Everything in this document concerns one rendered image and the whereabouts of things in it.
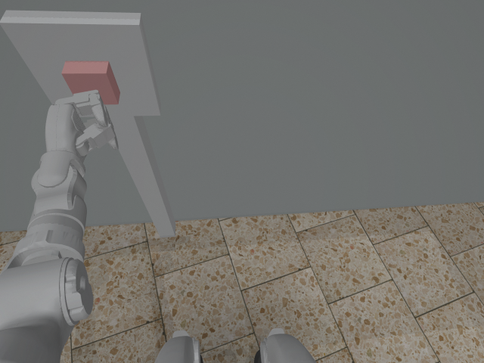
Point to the robot left hand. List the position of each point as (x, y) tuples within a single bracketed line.
[(64, 130)]

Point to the right robot shin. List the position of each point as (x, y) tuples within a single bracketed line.
[(276, 331)]

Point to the robot left upper arm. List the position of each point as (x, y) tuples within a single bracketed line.
[(40, 304)]

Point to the panel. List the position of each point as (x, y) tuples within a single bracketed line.
[(46, 39)]

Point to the button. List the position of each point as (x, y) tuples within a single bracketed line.
[(84, 76)]

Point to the left robot forearm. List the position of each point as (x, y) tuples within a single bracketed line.
[(57, 225)]

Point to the right robot thigh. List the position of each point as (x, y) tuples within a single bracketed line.
[(284, 348)]

